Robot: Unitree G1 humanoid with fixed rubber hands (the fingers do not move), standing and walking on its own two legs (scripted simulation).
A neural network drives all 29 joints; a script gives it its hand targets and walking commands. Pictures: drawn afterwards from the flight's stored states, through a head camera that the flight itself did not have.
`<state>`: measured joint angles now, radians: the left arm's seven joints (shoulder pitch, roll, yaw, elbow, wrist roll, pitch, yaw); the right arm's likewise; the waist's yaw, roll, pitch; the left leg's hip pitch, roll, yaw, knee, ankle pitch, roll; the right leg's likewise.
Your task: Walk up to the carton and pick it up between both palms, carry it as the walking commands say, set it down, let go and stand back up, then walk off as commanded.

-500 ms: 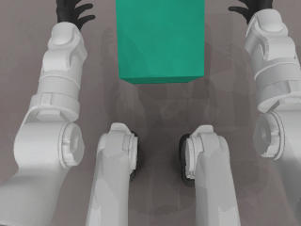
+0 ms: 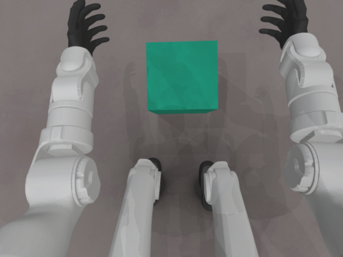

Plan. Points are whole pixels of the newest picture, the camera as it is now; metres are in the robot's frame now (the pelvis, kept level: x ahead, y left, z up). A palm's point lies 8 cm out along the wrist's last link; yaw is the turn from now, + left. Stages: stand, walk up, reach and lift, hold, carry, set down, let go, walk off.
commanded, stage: set down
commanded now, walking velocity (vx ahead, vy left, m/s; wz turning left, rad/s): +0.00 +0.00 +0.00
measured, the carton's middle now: (181, 83) +0.52 +0.01 -0.44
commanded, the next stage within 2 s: let go in 0.40 s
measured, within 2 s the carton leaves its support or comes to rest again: neither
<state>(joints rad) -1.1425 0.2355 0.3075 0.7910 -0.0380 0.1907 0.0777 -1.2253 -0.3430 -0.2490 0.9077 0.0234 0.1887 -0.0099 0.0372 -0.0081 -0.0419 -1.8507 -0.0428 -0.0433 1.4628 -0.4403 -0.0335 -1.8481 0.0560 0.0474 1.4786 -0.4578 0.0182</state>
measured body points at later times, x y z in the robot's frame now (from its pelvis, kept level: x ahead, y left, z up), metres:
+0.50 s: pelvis +0.02 +0.00 +0.11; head +0.33 +0.00 +0.44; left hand +0.52 +0.20 -0.01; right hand +0.55 -0.19 -0.01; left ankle +0.09 +0.13 -0.53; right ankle +0.08 -0.12 -0.53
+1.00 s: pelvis +0.08 +0.00 +0.18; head +0.23 +0.00 +0.61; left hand +0.36 +0.23 +0.09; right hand +0.38 -0.22 +0.09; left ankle +0.09 +0.13 -0.53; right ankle +0.08 -0.12 -0.53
